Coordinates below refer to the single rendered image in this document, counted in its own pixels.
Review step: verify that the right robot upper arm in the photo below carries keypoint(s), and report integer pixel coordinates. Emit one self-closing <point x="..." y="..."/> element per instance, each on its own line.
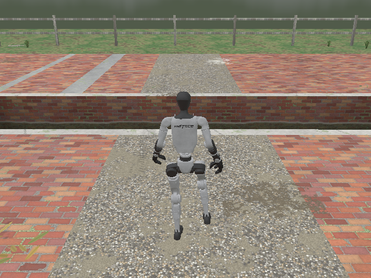
<point x="205" y="131"/>

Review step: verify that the robot left forearm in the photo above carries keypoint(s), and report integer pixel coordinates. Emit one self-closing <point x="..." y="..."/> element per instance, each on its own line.
<point x="157" y="150"/>

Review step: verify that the left robot upper arm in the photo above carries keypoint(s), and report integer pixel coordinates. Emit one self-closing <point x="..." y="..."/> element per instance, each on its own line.
<point x="166" y="122"/>

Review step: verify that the right robot hand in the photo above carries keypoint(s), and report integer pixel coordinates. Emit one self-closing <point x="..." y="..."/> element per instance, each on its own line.
<point x="217" y="165"/>

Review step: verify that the left robot hand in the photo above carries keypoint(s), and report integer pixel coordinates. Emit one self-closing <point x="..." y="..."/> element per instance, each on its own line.
<point x="155" y="159"/>

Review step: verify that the right robot thigh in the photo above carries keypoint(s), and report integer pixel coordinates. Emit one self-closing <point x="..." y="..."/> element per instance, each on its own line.
<point x="200" y="171"/>

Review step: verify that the left robot shin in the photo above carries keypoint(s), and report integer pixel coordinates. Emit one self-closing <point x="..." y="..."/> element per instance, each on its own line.
<point x="176" y="212"/>

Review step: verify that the robot right forearm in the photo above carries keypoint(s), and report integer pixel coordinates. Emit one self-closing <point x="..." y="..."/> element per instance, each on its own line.
<point x="214" y="153"/>

